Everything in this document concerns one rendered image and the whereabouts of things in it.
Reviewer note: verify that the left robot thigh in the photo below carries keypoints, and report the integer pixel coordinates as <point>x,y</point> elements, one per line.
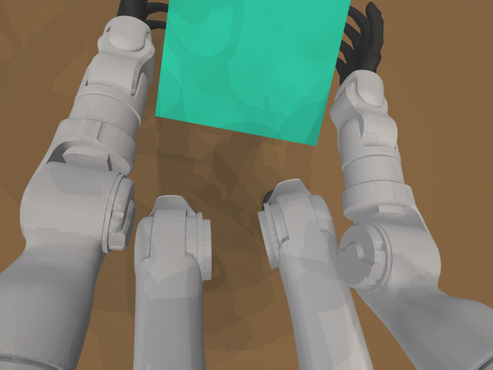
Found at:
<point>169,293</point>

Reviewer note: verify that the carton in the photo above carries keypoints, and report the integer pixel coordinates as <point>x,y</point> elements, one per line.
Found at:
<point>262,67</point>

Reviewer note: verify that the robot right hand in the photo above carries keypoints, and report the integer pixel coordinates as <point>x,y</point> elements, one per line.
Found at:
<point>366,54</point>

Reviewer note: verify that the left robot upper arm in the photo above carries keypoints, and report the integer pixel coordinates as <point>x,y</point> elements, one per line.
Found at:
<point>74,216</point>

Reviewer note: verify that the left robot shin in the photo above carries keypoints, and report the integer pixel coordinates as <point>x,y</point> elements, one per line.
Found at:
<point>144,232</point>

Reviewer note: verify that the robot left hand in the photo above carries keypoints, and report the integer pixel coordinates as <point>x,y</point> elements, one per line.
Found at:
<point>140,9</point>

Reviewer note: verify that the right robot forearm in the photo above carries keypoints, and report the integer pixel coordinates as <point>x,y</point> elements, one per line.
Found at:
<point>369,155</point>

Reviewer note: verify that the left robot forearm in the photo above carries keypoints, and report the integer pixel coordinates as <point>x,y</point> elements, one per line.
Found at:
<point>108,108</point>

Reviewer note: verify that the right robot upper arm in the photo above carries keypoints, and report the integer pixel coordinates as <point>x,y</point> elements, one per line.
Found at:
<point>395,269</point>

